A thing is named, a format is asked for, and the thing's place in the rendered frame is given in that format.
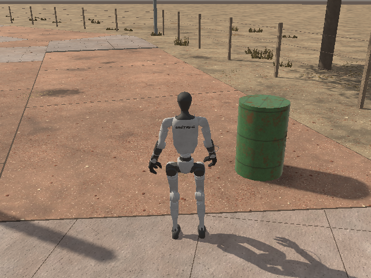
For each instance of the left robot hand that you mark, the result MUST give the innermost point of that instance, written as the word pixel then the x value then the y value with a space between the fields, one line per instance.
pixel 154 165

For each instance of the robot left forearm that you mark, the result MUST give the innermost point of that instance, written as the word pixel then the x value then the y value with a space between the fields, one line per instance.
pixel 156 153

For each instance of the left robot foot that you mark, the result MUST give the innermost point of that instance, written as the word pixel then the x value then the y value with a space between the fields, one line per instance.
pixel 175 234

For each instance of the right robot upper arm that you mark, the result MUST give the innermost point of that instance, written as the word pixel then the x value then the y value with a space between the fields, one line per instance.
pixel 203 122

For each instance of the robot right forearm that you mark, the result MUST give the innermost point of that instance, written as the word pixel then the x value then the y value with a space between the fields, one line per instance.
pixel 211 151

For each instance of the robot right shin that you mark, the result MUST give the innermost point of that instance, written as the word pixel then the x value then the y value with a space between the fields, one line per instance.
pixel 201 211

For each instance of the right robot hand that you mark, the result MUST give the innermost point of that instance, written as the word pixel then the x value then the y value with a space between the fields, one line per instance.
pixel 214 160

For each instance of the left robot upper arm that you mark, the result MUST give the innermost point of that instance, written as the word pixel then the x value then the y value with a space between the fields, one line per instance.
pixel 167 122

